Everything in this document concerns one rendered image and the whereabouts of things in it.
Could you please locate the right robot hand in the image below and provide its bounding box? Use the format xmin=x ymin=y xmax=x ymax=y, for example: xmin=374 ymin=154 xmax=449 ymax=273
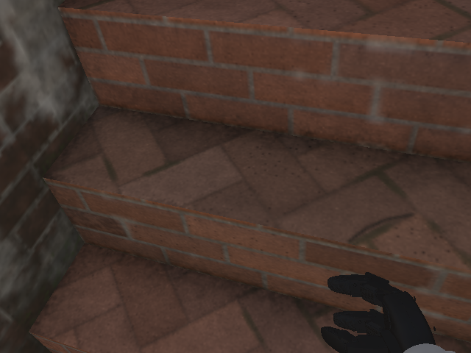
xmin=321 ymin=272 xmax=436 ymax=353

